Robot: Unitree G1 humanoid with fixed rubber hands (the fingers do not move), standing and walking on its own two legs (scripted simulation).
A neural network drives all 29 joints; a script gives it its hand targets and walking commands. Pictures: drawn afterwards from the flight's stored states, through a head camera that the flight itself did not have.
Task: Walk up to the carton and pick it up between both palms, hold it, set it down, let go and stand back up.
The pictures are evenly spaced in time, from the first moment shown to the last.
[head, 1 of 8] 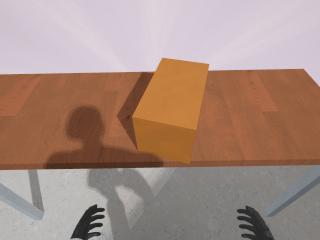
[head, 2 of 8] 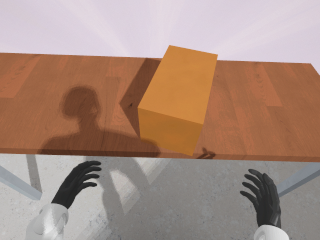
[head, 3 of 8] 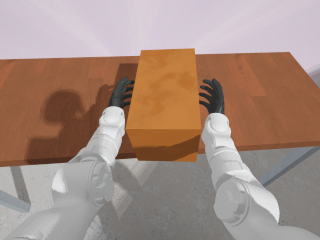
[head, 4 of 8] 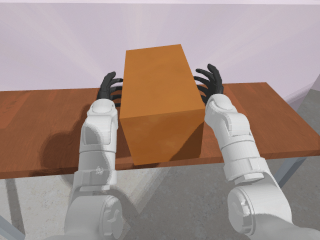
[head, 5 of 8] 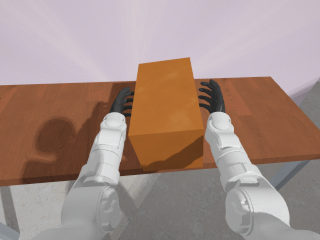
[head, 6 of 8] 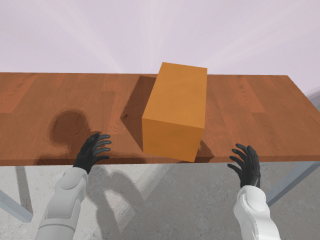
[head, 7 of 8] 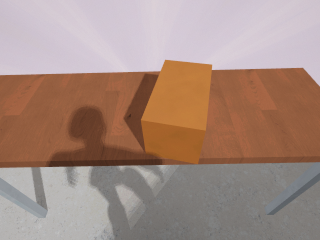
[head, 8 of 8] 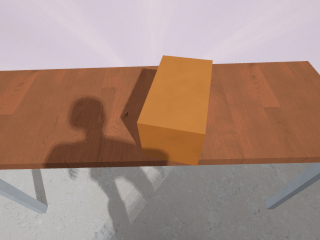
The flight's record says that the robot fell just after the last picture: no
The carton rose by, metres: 0.15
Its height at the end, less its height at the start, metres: +0.00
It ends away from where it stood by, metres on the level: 0.02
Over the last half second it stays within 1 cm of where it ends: yes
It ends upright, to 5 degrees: yes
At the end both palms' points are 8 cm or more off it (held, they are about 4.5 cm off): yes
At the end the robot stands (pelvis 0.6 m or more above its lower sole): yes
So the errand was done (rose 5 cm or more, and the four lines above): yes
